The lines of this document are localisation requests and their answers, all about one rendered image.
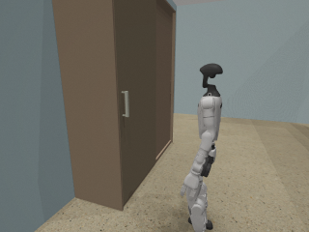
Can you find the right robot foot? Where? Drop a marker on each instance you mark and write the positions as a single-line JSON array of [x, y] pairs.
[[209, 225]]

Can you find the left robot forearm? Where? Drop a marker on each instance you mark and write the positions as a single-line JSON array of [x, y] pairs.
[[203, 153]]

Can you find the robot left upper arm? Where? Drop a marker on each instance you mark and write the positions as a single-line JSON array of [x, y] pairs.
[[208, 109]]

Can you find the wardrobe door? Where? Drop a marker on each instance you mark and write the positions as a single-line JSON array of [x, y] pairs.
[[135, 42], [163, 75]]

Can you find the robot head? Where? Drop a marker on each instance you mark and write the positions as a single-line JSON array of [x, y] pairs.
[[210, 71]]

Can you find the robot left hand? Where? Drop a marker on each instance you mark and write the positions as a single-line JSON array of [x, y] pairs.
[[191, 181]]

